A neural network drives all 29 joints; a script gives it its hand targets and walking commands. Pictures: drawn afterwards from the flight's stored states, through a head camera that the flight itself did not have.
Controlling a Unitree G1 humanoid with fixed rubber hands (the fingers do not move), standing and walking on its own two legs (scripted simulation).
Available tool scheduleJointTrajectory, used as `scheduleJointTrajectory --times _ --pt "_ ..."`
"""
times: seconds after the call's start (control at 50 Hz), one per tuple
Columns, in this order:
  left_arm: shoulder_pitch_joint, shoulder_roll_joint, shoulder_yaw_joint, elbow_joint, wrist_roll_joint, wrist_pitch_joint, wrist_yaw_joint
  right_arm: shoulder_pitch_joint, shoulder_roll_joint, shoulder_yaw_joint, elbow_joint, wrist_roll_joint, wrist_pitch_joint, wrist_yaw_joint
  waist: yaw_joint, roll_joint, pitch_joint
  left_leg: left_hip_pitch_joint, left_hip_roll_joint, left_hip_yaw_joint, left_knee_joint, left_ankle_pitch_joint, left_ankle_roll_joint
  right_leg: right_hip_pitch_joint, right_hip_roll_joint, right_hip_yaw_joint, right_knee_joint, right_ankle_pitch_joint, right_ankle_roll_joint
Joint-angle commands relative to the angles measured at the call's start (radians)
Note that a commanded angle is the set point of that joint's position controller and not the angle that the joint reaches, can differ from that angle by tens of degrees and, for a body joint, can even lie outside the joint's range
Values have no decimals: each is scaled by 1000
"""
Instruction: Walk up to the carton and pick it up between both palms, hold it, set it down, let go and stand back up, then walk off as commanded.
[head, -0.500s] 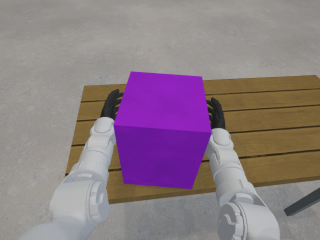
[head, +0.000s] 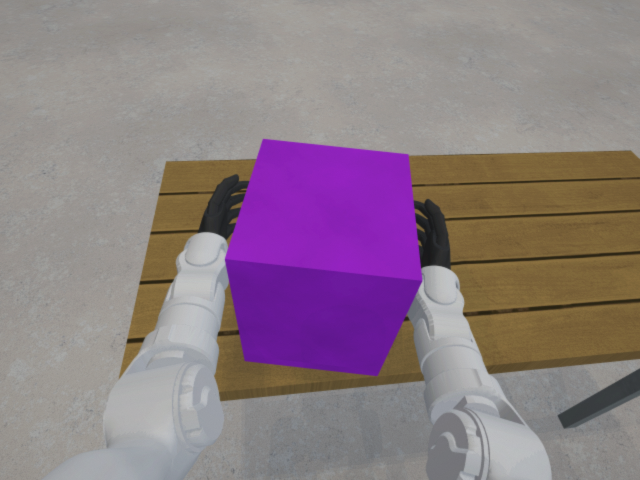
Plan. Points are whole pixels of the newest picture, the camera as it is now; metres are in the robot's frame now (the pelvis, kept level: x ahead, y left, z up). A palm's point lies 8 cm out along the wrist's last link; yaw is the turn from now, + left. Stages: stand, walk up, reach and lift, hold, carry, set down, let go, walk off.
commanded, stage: set down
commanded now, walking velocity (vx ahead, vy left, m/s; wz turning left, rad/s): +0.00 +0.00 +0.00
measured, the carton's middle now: (322, 262) +0.39 -0.03 +0.04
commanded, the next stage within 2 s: none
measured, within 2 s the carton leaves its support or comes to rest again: neither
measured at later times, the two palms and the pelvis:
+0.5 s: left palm (216, 233) +0.42 +0.12 +0.07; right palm (429, 262) +0.35 -0.17 +0.07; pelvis +0.00 -0.01 +0.00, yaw +0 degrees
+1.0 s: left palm (200, 244) +0.43 +0.15 +0.03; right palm (439, 259) +0.38 -0.20 +0.04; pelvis +0.01 +0.00 -0.01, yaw -2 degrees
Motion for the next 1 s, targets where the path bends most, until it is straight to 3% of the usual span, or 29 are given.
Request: scheduleJointTrajectory --times 0.0,0.02,0.06,0.12,0.16,0.22,0.26,0.32,0.38,0.4,0.42,0.44,0.46,0.48,0.5,0.54,0.56,0.64,0.7,0.74,0.76,0.78,0.8,0.86,0.9,0.92,0.94,0.96,0.98 --pt "-518 -504 -177 11 87 1 -166 -520 486 254 8 -111 -40 138 13 87 -268 103 9 105 -78 161 -72 110 20 -125 1 146 10" --pt "-519 -467 -161 22 100 5 -166 -528 453 242 6 -108 -45 143 24 95 -272 104 10 108 -80 145 -71 112 23 -128 7 122 8" --pt "-532 -489 -170 -2 112 2 -163 -513 437 218 19 -124 -62 144 5 122 -294 126 13 107 -76 169 -81 79 29 -142 10 121 8" --pt "-493 -464 -155 -18 122 -10 -155 -476 423 202 12 -141 -86 146 8 121 -314 143 13 111 -56 206 -77 84 26 -145 18 146 8" --pt "-475 -473 -114 20 155 9 -169 -472 468 183 47 -163 -75 144 18 105 -216 128 18 115 -74 136 -60 54 22 -146 -12 68 12" --pt "-455 -468 -103 -3 174 5 -166 -461 478 182 42 -170 -92 142 28 87 -227 126 13 120 -64 193 -59 80 19 -146 6 113 20" --pt "-443 -461 -130 -37 159 3 -164 -437 441 166 46 -169 -103 137 9 93 -260 139 12 123 -58 211 -63 74 29 -146 5 139 17" --pt "-432 -424 -88 -9 174 12 -164 -416 413 164 92 -172 -100 135 15 90 -192 120 9 126 -71 178 -55 71 21 -145 -4 108 22" --pt "-413 -422 -114 -30 168 -2 -153 -387 384 146 93 -170 -132 119 2 96 -219 159 15 115 -46 253 -63 47 31 -152 -1 130 21" --pt "-417 -411 -115 -45 167 -5 -151 -402 387 158 55 -178 -140 122 19 110 -253 164 12 122 -38 262 -63 59 28 -151 6 152 19" --pt "-406 -381 -123 -48 155 -5 -141 -386 334 154 86 -151 -139 118 4 102 -245 160 14 113 -39 285 -65 61 28 -153 3 183 24" --pt "-402 -336 -77 -8 172 -2 -142 -368 335 161 110 -154 -132 111 28 80 -206 128 14 122 -49 248 -52 55 20 -147 -1 152 25" --pt "-403 -346 -106 -56 161 -9 -137 -361 330 142 105 -153 -139 109 10 100 -217 153 17 116 -40 248 -56 45 27 -147 5 134 21" --pt "-410 -317 -93 -59 153 -5 -125 -370 305 154 103 -139 -140 103 27 103 -220 147 10 120 -41 262 -54 59 23 -144 -1 162 20" --pt "-380 -228 -90 -63 140 -11 -107 -334 193 151 124 -119 -145 94 17 93 -261 169 18 114 -35 300 -57 60 27 -148 13 204 25" --pt "-379 -64 -117 -128 71 -37 -51 -305 -26 128 112 -51 -176 46 -4 152 -358 208 21 115 11 414 -80 48 34 -146 31 265 18" --pt "-389 17 -100 -123 56 -51 -19 -303 -113 111 144 -33 -173 22 -1 146 -333 213 26 110 13 410 -82 15 37 -144 23 235 25" --pt "-478 106 -169 -127 -105 -88 65 -412 -187 253 147 200 -191 -32 24 148 -469 155 16 91 72 461 -89 29 53 -96 62 387 20" --pt "-519 180 -238 -162 -239 -138 107 -491 -210 347 -13 334 -222 -55 24 128 -743 104 -4 85 146 536 -97 103 61 -61 137 605 19" --pt "-536 241 -284 -194 -317 -175 126 -505 -260 368 -54 372 -235 -60 13 141 -904 81 -4 80 197 560 -112 94 60 -60 174 684 14" --pt "-525 251 -278 -176 -331 -191 136 -528 -255 384 -101 376 -243 -62 29 103 -927 53 -4 76 205 555 -100 100 61 -53 186 698 25" --pt "-463 291 -279 -173 -348 -197 139 -511 -324 389 -175 389 -251 -59 37 89 -998 43 6 72 221 605 -105 133 65 -45 212 787 16" --pt "-474 272 -319 -226 -367 -202 137 -505 -334 381 -169 399 -244 -62 21 126 -1012 46 7 62 242 639 -109 106 65 -54 221 794 19" --pt "-414 295 -336 -133 -384 -177 103 -429 -359 403 -95 420 -203 -75 5 80 -899 55 18 43 259 654 -103 45 68 -58 214 794 23" --pt "-443 324 -325 -162 -382 -131 83 -431 -417 411 -35 449 -170 -81 4 99 -860 100 27 30 249 671 -111 11 67 -64 202 741 8" --pt "-484 342 -321 -264 -401 -113 80 -460 -446 412 -95 483 -158 -83 11 116 -901 146 29 34 255 708 -119 -3 75 -65 189 723 9" --pt "-465 319 -338 -125 -402 -86 70 -450 -440 434 43 493 -125 -83 -8 104 -737 112 27 26 240 622 -112 -73 65 -72 169 634 5" --pt "-494 370 -334 -275 -419 -72 64 -472 -506 431 -68 539 -116 -83 3 136 -875 178 26 28 239 680 -120 -49 70 -71 177 698 -2" --pt "-488 316 -340 -240 -430 -48 63 -468 -449 425 -11 534 -90 -84 -1 122 -784 163 32 21 238 669 -118 -101 72 -76 161 625 2"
